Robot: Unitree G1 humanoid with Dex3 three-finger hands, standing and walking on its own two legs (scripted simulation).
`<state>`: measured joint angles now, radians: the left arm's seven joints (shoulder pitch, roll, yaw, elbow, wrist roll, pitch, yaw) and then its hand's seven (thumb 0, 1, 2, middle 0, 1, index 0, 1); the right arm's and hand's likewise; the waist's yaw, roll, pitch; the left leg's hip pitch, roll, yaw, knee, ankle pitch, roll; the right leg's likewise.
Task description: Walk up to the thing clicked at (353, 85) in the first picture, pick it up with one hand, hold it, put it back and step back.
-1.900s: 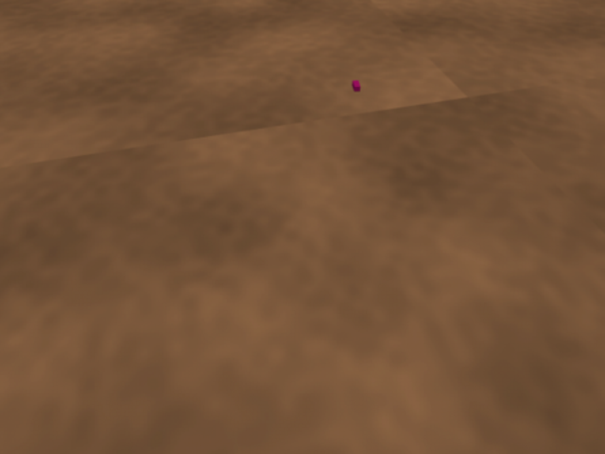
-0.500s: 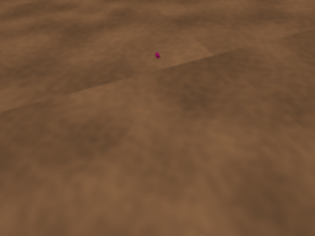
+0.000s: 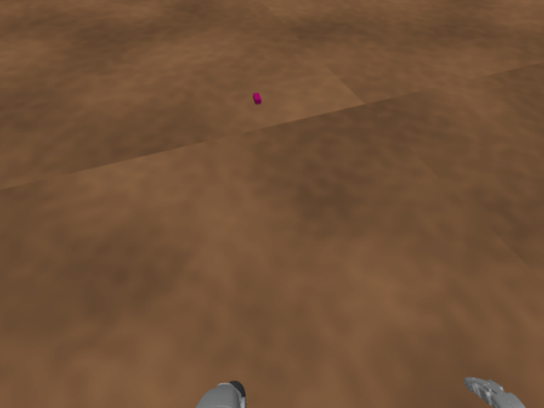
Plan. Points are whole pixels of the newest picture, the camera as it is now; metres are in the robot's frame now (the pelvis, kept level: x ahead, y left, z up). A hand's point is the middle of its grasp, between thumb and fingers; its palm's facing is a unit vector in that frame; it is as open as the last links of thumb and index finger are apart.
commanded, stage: walk up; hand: left
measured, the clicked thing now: (257, 98) +1.96 +0.23 -0.74
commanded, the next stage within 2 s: none
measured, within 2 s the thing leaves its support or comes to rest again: neither
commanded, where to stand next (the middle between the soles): +1.53 -0.02 m, yaw -3 degrees
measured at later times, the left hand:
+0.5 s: hand (184, 223) +0.47 +0.23 -0.10, palm faces -0.08 -0.90 -0.42, open 7.4 cm
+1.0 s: hand (187, 190) +0.61 +0.27 -0.15, palm faces -0.03 -0.93 -0.37, open 7.4 cm
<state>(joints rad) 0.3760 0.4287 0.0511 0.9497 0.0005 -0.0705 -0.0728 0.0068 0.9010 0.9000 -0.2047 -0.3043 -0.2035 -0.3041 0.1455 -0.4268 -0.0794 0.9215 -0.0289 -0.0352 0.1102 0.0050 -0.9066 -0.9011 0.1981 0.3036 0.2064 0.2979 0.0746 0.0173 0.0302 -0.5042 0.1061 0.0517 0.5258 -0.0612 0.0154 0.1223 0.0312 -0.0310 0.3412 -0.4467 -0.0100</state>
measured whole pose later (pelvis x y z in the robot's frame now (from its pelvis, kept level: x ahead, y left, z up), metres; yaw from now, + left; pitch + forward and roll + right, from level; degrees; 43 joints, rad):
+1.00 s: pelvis +0.59 -0.02 +0.00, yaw -2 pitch -2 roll -1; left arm 0.33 0.45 0.04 0.96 -0.01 -0.05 -0.04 0.01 0.91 0.90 -0.20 -0.30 -0.20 -0.30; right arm 0.17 -0.41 -0.08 0.86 0.00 -0.08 0.08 0.00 -0.91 -0.90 0.20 0.30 0.21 0.30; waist 0.04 -0.03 0.08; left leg -0.39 0.04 0.09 0.62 -0.20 0.04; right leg -0.26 -0.04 0.00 1.09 -0.44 -0.04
